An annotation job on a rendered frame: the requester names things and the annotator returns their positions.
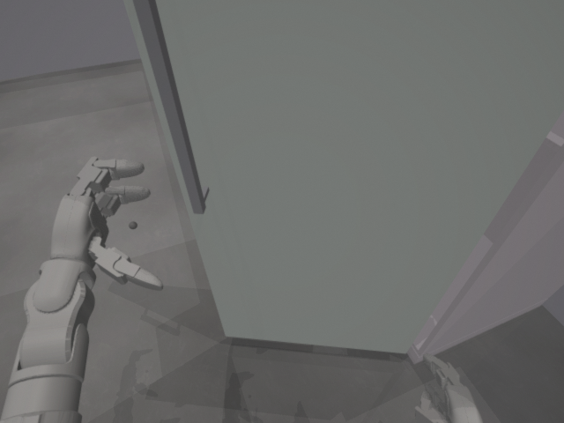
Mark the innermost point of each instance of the right robot hand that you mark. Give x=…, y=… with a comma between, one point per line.
x=455, y=405

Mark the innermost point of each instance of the left robot forearm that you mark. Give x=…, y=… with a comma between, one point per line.
x=49, y=367

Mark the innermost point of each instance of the handle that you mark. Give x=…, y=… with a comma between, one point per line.
x=149, y=21

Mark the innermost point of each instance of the fridge door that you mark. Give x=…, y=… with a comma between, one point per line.
x=355, y=150

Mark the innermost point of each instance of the left robot hand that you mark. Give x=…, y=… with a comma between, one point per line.
x=82, y=214

